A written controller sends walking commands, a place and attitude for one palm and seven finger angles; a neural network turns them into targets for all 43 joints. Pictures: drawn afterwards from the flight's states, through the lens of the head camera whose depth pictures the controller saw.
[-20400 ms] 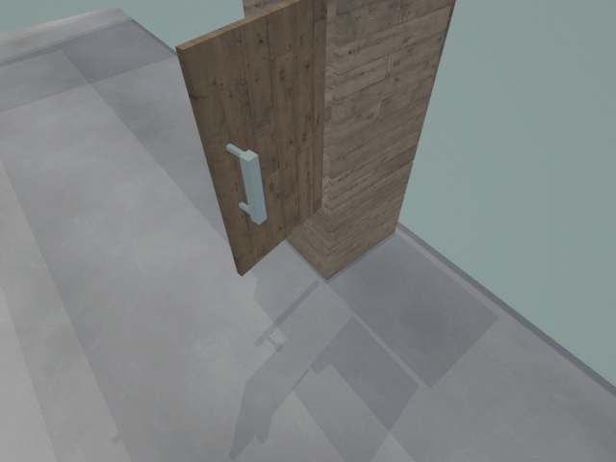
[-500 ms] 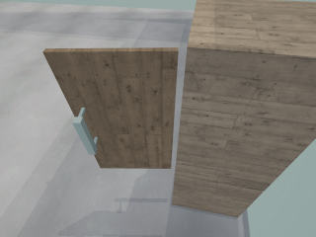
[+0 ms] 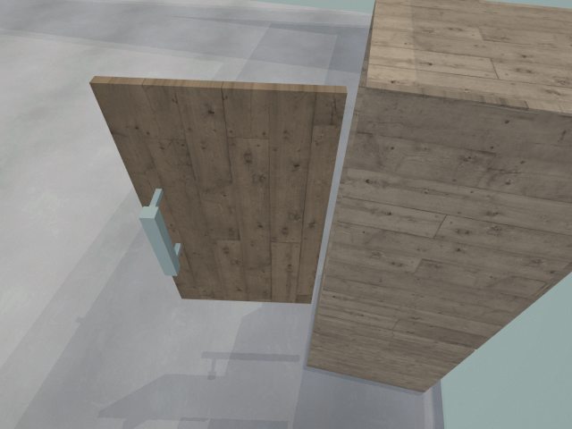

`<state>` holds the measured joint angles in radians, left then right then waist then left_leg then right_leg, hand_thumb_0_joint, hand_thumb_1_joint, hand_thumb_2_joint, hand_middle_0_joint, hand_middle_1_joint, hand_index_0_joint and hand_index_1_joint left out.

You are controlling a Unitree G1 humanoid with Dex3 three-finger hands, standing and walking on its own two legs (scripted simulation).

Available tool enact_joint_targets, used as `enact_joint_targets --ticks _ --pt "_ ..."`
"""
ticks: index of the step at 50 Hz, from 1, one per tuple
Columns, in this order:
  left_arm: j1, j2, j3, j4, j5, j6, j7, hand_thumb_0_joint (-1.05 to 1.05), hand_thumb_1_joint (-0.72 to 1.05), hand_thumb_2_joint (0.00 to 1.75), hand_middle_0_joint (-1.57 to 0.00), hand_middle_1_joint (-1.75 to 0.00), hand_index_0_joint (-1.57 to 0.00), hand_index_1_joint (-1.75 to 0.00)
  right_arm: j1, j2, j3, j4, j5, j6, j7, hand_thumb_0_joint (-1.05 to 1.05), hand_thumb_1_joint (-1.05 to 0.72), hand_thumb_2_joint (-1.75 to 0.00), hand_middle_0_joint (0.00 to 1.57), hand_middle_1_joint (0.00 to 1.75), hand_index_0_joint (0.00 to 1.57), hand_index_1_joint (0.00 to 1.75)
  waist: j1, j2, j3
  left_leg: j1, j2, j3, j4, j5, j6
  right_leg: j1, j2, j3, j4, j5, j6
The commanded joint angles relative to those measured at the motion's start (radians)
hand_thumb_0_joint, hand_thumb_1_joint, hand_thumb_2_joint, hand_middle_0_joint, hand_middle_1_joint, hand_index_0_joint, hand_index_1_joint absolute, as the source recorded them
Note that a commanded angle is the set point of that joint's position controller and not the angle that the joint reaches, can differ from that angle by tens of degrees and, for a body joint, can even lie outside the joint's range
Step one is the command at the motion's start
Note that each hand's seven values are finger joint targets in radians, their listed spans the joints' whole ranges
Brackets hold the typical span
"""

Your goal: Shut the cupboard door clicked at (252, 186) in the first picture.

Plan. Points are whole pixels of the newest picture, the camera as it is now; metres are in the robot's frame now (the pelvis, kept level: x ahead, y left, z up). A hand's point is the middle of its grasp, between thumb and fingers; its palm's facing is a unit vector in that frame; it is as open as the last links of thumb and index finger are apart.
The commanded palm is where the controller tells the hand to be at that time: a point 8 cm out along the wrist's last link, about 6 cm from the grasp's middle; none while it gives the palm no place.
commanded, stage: look again from close up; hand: left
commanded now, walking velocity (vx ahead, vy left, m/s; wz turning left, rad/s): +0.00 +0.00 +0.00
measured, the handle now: (165, 234) +0.43 +0.25 -0.03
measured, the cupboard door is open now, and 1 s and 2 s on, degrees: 100 100 100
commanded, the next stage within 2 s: raise the hand and make a fist in 0.14 s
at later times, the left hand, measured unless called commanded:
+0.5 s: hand (152, 386) +0.17 +0.19 -0.01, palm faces +0.10 -0.99 -0.01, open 6.9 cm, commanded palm +0.09 +0.24 -0.07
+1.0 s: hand out of the picture +0.13 +0.19 -0.05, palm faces +0.02 -1.00 -0.02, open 4.5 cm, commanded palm +0.10 +0.25 -0.05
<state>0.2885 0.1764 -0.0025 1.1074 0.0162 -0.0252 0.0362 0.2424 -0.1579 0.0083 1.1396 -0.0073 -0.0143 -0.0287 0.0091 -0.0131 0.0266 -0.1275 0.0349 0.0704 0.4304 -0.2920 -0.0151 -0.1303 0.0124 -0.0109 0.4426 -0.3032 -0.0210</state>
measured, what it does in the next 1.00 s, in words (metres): lowers itself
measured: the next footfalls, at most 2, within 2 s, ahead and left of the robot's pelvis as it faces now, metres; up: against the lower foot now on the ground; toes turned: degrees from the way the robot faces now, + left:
none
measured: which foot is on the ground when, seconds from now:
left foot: down 0.00-1.00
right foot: down 0.00-1.00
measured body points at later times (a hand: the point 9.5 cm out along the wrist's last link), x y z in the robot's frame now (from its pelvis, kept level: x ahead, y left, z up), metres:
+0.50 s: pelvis -0.05 +0.01 -0.05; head -0.02 +0.01 +0.40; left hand +0.16 +0.24 -0.01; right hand +0.11 -0.24 -0.13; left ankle -0.04 +0.12 -0.74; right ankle -0.04 -0.10 -0.74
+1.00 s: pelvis -0.09 +0.00 -0.11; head -0.03 +0.01 +0.34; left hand +0.12 +0.25 -0.05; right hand +0.09 -0.20 -0.19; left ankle -0.04 +0.12 -0.74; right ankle -0.04 -0.10 -0.74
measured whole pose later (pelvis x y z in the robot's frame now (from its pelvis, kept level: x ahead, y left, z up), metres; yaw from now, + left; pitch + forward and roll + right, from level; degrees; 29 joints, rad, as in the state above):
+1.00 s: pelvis -0.09 +0.00 -0.11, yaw +3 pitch +14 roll -2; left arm 0.36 0.24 0.13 -0.04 -0.28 -0.29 -0.25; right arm 0.28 -0.19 0.03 0.53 0.03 -0.23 -0.06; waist 0.00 0.04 -0.15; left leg -0.98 0.03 -0.03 1.23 -0.50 0.00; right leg -0.93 0.01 -0.09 1.20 -0.52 -0.03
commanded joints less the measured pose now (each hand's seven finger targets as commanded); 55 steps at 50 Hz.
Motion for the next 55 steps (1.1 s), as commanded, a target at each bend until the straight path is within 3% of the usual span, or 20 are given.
enact_joint_targets --ticks 1,11,12,13,14,15,16,17,18,19,21,23,25,26,28,31,35,39,45,55 --pt "0.055 0.114 0.019 -0.029 -0.003 -0.007 0.003 0.00 0.90 0.90 -0.20 -0.30 -0.20 -0.30 0.045 -0.110 -0.015 -0.030 -0.005 -0.019 -0.009 0.00 -0.90 -0.90 0.20 0.30 0.20 0.30 -0.004 0.021 0.027 -0.016 0.071 -0.065 -0.062 0.241 0.032 -0.032 -0.113 0.079 -0.055 0.327 -0.018" --pt "0.034 0.129 0.023 -0.032 -0.003 -0.006 0.003 0.00 0.90 0.90 -0.20 -0.30 -0.20 -0.30 0.042 -0.122 -0.019 -0.027 -0.005 -0.023 -0.009 0.00 -0.90 -0.90 0.20 0.30 0.20 0.30 -0.002 0.019 0.012 -0.009 0.073 -0.073 -0.066 0.291 0.038 -0.017 -0.118 0.071 -0.046 0.339 -0.014" --pt "0.104 0.108 0.016 -0.001 0.007 -0.021 0.045 0.00 0.90 0.90 -0.20 -0.30 -0.20 -0.30 -0.021 -0.135 -0.025 -0.098 0.006 -0.025 0.000 0.00 -0.90 -0.90 0.20 0.30 0.20 0.30 0.014 0.014 0.036 -0.072 0.086 -0.035 0.159 0.450 0.011 -0.064 -0.171 0.115 -0.030 0.710 0.015" --pt "-0.777 0.717 0.439 -1.628 -0.115 -0.306 0.057 0.00 0.90 0.90 -0.20 -0.30 -0.20 -0.30 0.114 -0.340 -0.055 -0.343 0.024 -0.231 -0.101 0.00 -0.90 -0.90 0.20 0.30 0.20 0.30 -0.145 0.092 -0.377 0.287 0.043 -0.066 0.194 0.627 0.033 -0.052 -0.054 -0.011 0.243 0.672 0.013" --pt "-0.015 0.178 0.041 -1.240 -0.134 -0.211 0.070 0.00 0.90 0.90 -0.22 -0.32 -0.22 -0.32 0.031 -0.233 -0.011 -0.351 0.079 -0.307 -0.118 0.00 -0.90 -0.90 0.20 0.30 0.20 0.30 -0.052 0.459 -0.494 0.375 0.052 -0.138 0.127 0.782 0.025 -0.213 0.003 -0.073 0.375 0.237 0.017" --pt "0.213 -0.057 -0.044 -1.251 -0.196 -0.079 0.075 0.00 0.90 0.90 -0.24 -0.34 -0.24 -0.34 -0.018 -0.181 -0.020 -0.393 0.054 -0.346 -0.080 0.00 -0.90 -0.90 0.20 0.30 0.20 0.30 -0.021 0.387 -0.412 0.227 0.049 -0.140 0.061 0.852 -0.006 -0.236 0.001 -0.093 0.378 0.019 0.013" --pt "0.068 -0.028 -0.035 -1.193 -0.163 -0.082 0.067 0.00 0.90 0.90 -0.25 -0.36 -0.25 -0.36 0.013 -0.181 -0.041 -0.374 0.045 -0.367 -0.037 0.00 -0.90 -0.90 0.20 0.30 0.20 0.30 -0.061 0.146 -0.178 0.033 0.048 -0.124 0.067 0.705 -0.001 -0.324 -0.010 -0.076 0.299 0.018 0.017" --pt "0.033 -0.035 -0.007 -1.138 -0.164 -0.114 0.046 0.00 0.90 0.90 -0.27 -0.38 -0.27 -0.38 0.005 -0.192 -0.072 -0.420 0.029 -0.373 -0.016 0.00 -0.90 -0.90 0.20 0.30 0.20 0.30 -0.071 0.078 -0.022 -0.130 0.021 -0.141 0.127 0.488 -0.008 -0.361 -0.018 -0.090 0.219 0.052 0.010" --pt "0.084 0.011 0.073 -1.039 -0.167 -0.169 0.020 0.00 0.90 0.90 -0.29 -0.40 -0.29 -0.40 -0.011 -0.206 -0.087 -0.452 0.019 -0.372 -0.004 0.00 -0.90 -0.90 0.20 0.30 0.20 0.30 -0.059 -0.049 0.037 -0.279 -0.004 -0.136 0.190 0.279 -0.010 -0.390 -0.026 -0.101 0.178 0.096 0.005" --pt "0.203 -0.009 0.091 -0.940 -0.188 -0.243 -0.024 0.00 0.90 0.90 -0.31 -0.42 -0.31 -0.42 -0.037 -0.200 -0.090 -0.486 0.010 -0.370 0.006 0.00 -0.90 -0.90 0.20 0.30 0.20 0.30 -0.042 -0.206 0.045 -0.376 -0.026 -0.124 0.250 0.160 0.003 -0.435 -0.026 -0.094 0.192 0.085 0.010" --pt "0.381 -0.032 0.148 -0.860 -0.227 -0.406 -0.157 0.00 0.90 0.90 -0.35 -0.46 -0.35 -0.46 -0.052 -0.190 -0.099 -0.549 0.008 -0.358 0.036 0.00 -0.90 -0.90 0.20 0.30 0.20 0.30 0.028 -0.246 -0.093 -0.458 -0.051 -0.095 0.366 0.243 -0.004 -0.438 -0.025 -0.088 0.351 0.277 0.000" --pt "0.367 -0.031 0.157 -0.884 -0.262 -0.590 -0.312 0.00 0.90 0.90 -0.38 -0.50 -0.38 -0.50 -0.076 -0.195 -0.117 -0.592 -0.004 -0.348 0.053 0.00 -0.90 -0.90 0.20 0.30 0.20 0.30 0.057 -0.210 -0.219 -0.560 -0.059 -0.071 0.496 0.237 -0.019 -0.519 -0.018 -0.076 0.526 0.295 -0.004" --pt "0.323 0.087 0.259 -0.872 -0.274 -0.659 -0.399 0.00 0.90 0.90 -0.42 -0.54 -0.42 -0.54 -0.093 -0.197 -0.128 -0.652 0.009 -0.329 0.061 0.00 -0.90 -0.90 0.20 0.30 0.20 0.30 0.081 -0.061 -0.249 -0.662 -0.066 -0.051 0.564 0.119 -0.012 -0.579 -0.028 -0.018 0.580 0.145 -0.022" --pt "0.272 0.100 0.246 -0.949 -0.291 -0.641 -0.418 0.00 0.90 0.90 -0.44 -0.56 -0.44 -0.56 -0.117 -0.209 -0.120 -0.706 0.013 -0.317 0.060 0.00 -0.90 -0.90 0.20 0.30 0.20 0.30 0.085 0.017 -0.290 -0.676 -0.076 -0.037 0.576 0.066 -0.002 -0.591 -0.026 -0.005 0.593 0.070 -0.024" --pt "0.178 0.142 0.272 -1.087 -0.327 -0.580 -0.410 0.00 0.90 0.90 -0.47 -0.60 -0.47 -0.60 -0.139 -0.208 -0.112 -0.787 0.028 -0.300 0.042 0.00 -0.90 -0.90 0.20 0.30 0.20 0.30 0.083 0.010 -0.362 -0.730 -0.081 -0.031 0.610 -0.069 0.015 -0.603 -0.031 0.049 0.557 -0.142 -0.014" --pt "-0.015 0.185 0.260 -1.364 -0.335 -0.561 -0.342 0.00 0.90 0.90 -0.53 -0.66 -0.53 -0.66 -0.114 -0.206 -0.098 -0.827 0.032 -0.295 0.011 0.00 -0.90 -0.90 0.20 0.30 0.20 0.30 0.033 0.079 -0.398 -0.743 -0.056 -0.067 0.643 -0.187 0.035 -0.688 -0.022 0.090 0.515 -0.352 -0.010" --pt "-0.145 0.178 0.158 -1.525 -0.299 -0.586 -0.291 0.00 0.90 0.90 -0.60 -0.74 -0.60 -0.74 -0.077 -0.206 -0.068 -0.802 0.027 -0.312 -0.030 0.00 -0.90 -0.90 0.20 0.30 0.20 0.30 -0.055 0.075 -0.337 -0.763 -0.038 -0.094 0.684 -0.279 0.051 -0.772 -0.007 0.091 0.494 -0.441 -0.007" --pt "-0.066 0.167 0.128 -1.358 -0.302 -0.482 -0.335 0.00 0.90 0.90 -0.68 -0.82 -0.68 -0.82 -0.057 -0.219 -0.051 -0.775 0.040 -0.316 -0.054 0.00 -0.90 -0.90 0.20 0.30 0.20 0.30 -0.063 0.031 -0.279 -0.833 -0.037 -0.105 0.690 -0.326 0.048 -0.768 -0.009 0.093 0.463 -0.501 0.001" --pt "0.061 0.214 0.251 -1.325 -0.325 -0.305 -0.310 0.00 0.90 0.90 -0.79 -0.94 -0.79 -0.94 -0.076 -0.189 -0.046 -0.804 0.049 -0.293 -0.054 0.00 -0.90 -0.90 0.20 0.30 0.20 0.30 0.027 0.027 -0.364 -0.801 -0.043 -0.105 0.627 -0.225 0.043 -0.625 -0.015 0.076 0.451 -0.434 0.001" --pt "0.136 0.141 0.192 -1.358 -0.305 -0.436 -0.264 0.00 0.90 0.90 -0.97 -1.14 -0.97 -1.14 -0.043 -0.197 -0.061 -0.780 0.021 -0.291 -0.027 0.00 -0.90 -0.90 0.20 0.30 0.20 0.30 0.003 0.023 -0.358 -0.705 -0.033 -0.127 0.592 -0.052 0.038 -0.667 0.005 -0.042 0.568 -0.120 -0.008"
